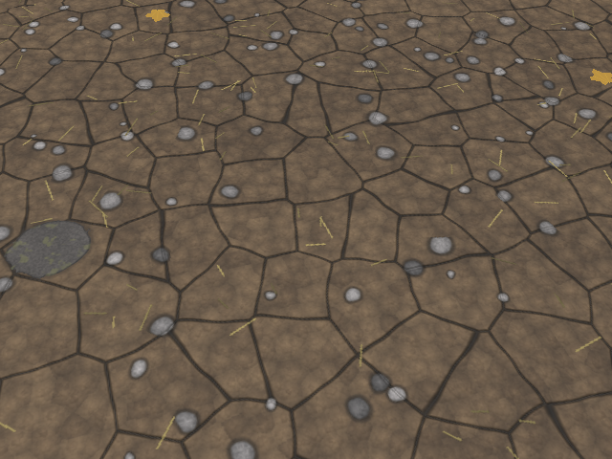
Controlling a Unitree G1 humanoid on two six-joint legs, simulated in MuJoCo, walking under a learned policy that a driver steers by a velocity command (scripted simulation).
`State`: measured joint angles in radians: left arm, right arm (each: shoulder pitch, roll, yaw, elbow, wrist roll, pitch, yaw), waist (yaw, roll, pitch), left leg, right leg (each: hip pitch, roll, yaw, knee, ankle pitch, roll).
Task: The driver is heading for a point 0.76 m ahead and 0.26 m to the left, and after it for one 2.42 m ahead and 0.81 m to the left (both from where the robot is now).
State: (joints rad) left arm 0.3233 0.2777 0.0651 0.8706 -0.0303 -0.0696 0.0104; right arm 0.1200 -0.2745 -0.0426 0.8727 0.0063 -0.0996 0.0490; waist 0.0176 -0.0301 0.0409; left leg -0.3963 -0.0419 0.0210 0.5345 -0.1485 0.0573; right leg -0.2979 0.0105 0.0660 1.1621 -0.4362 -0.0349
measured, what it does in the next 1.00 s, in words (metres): walks ahead, turning left: right foot, then left foot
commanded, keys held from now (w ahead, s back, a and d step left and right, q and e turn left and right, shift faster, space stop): w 0.28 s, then w+q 0.72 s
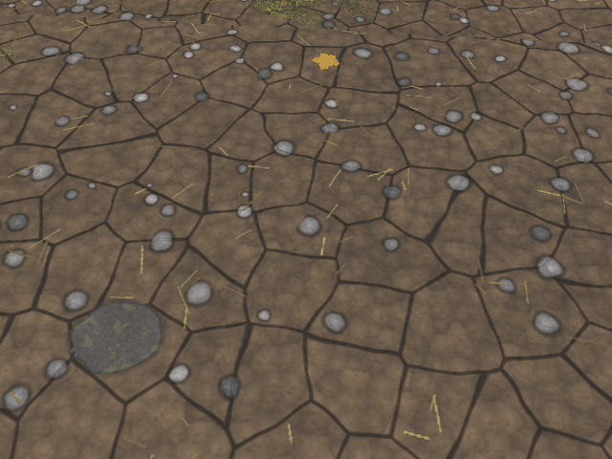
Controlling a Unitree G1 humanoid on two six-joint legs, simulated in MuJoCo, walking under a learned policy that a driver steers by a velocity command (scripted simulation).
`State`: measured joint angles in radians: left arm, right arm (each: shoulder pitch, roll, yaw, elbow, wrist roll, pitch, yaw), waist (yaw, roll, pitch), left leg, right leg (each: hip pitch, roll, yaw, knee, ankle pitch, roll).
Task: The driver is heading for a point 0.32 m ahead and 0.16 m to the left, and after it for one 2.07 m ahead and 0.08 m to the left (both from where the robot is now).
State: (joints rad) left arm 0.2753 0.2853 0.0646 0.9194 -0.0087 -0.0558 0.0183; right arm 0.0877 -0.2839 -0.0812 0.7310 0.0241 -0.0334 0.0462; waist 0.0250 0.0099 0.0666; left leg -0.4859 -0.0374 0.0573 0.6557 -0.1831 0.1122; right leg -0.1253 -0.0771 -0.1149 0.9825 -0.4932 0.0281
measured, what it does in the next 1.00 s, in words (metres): walks ahead, turning left: right foot, then left foot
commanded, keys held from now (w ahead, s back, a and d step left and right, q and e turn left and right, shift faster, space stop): w+q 0.76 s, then w+e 0.24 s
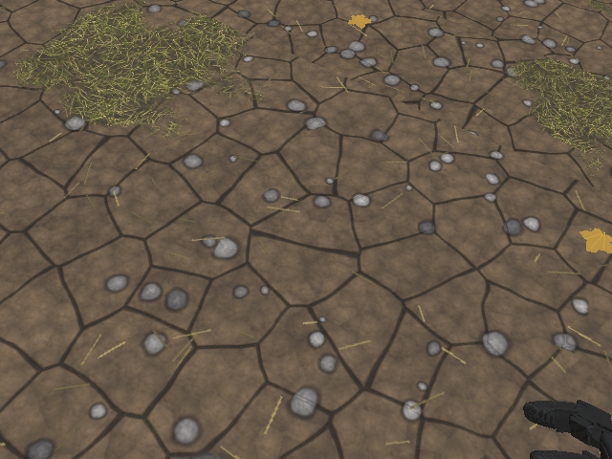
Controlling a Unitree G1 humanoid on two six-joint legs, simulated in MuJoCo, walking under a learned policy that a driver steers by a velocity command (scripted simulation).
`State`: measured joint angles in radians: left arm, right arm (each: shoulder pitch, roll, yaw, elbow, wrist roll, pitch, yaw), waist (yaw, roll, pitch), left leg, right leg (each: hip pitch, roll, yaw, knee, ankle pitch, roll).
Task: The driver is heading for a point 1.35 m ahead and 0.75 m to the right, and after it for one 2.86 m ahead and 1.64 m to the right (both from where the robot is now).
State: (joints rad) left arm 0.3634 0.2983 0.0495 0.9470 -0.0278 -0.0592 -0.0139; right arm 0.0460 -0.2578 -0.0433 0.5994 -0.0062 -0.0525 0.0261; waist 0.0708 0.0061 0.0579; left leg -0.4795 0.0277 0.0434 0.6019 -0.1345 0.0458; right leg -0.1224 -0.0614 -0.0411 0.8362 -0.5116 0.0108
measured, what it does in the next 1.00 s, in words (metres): walks ahead, turning right: right foot, then left foot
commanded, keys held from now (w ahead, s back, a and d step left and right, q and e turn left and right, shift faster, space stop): w+e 1.00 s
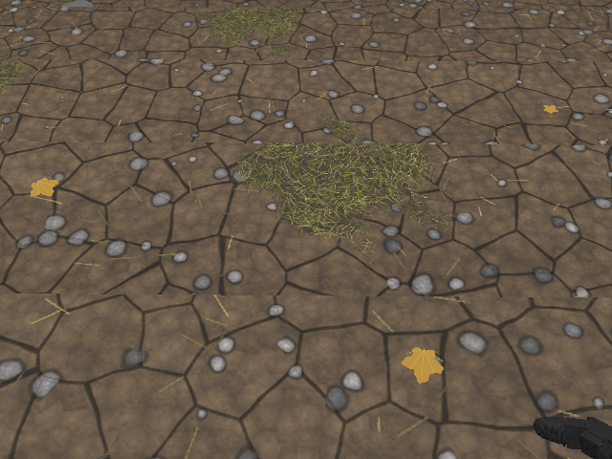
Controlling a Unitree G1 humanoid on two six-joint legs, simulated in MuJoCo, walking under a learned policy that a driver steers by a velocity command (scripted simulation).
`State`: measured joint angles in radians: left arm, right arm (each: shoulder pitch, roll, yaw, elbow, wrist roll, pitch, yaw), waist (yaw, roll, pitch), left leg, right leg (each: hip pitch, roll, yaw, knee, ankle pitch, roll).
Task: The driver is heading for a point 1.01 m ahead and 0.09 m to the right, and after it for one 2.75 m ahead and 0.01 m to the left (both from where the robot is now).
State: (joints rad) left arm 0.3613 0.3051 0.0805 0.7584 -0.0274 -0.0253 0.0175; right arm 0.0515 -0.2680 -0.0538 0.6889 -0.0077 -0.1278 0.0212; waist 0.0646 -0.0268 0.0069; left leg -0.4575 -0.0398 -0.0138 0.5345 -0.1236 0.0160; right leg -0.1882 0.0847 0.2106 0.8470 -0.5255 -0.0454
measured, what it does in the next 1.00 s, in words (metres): walks ahead, turning right: right foot, then left foot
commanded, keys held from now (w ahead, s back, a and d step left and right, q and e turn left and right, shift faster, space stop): w+e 0.34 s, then w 0.50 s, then w+q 0.16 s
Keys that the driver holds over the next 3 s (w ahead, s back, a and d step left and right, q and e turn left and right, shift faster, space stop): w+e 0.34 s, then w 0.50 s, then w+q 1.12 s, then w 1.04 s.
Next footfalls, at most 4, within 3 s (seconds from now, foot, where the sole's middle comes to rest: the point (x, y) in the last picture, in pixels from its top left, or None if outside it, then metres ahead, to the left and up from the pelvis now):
0.48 right None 0.40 -0.22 -0.76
0.96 left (382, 344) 0.75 -0.10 -0.76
1.58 right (466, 278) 1.07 -0.37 -0.92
2.12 left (359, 213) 1.30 -0.05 -0.92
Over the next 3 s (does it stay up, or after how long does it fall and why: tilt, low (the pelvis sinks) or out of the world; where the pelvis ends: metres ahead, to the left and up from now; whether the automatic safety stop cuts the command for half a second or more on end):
stays up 1.64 -0.01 -0.25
